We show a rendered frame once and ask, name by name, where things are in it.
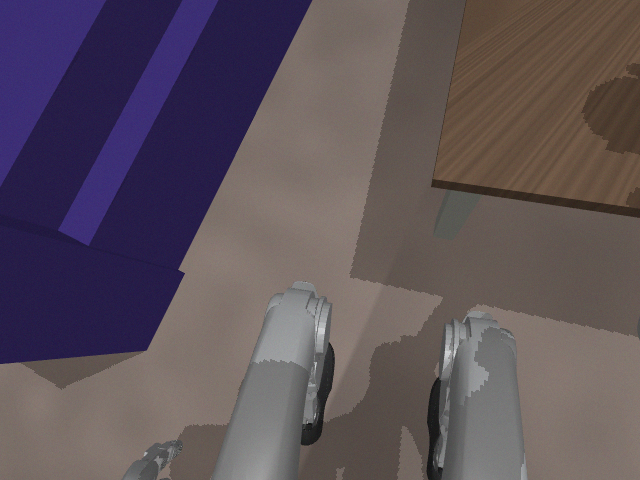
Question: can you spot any left robot foot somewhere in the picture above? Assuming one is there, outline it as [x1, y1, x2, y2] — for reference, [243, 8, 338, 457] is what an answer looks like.
[301, 343, 335, 446]

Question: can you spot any sofa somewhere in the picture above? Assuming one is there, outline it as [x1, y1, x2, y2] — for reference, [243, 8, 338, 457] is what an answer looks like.
[0, 0, 312, 364]

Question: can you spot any left robot hand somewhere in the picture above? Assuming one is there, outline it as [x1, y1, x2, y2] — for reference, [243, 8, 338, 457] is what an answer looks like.
[122, 440, 183, 480]

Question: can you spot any coffee table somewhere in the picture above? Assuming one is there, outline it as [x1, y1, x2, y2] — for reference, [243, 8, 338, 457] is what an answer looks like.
[431, 0, 640, 240]

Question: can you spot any right robot foot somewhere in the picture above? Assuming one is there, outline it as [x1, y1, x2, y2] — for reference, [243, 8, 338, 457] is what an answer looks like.
[427, 377, 443, 480]

